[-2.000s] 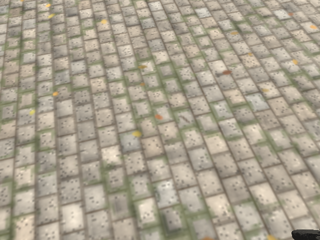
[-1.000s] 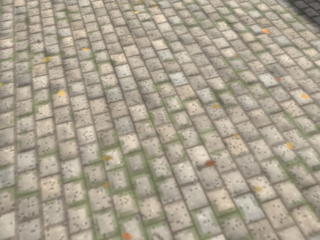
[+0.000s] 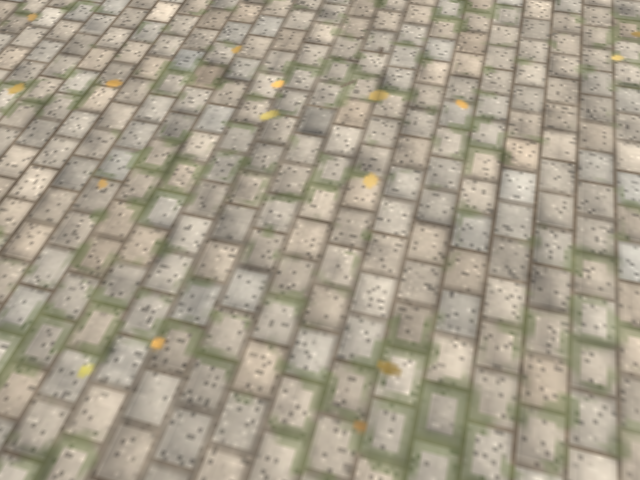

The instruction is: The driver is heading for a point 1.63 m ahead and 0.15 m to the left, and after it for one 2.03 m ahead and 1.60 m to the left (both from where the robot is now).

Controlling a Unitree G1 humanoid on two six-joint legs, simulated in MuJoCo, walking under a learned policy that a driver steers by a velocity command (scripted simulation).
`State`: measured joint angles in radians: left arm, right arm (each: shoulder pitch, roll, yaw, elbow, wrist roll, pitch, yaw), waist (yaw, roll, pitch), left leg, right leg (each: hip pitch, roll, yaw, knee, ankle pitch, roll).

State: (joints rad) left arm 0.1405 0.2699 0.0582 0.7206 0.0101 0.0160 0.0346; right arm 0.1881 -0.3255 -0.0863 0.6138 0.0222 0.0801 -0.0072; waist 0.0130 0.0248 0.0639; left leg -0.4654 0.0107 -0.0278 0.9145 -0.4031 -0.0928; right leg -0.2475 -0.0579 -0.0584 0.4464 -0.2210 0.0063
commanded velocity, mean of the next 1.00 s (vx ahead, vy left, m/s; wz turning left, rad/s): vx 0.29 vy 0.00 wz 0.22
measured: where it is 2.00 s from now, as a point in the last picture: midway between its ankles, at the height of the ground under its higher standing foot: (318, 322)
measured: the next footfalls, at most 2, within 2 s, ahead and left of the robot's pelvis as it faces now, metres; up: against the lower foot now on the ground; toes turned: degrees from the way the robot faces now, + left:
left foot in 0.12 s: +0.04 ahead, +0.14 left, +0.00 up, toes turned +6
right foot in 0.58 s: +0.18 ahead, -0.06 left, +0.00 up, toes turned +19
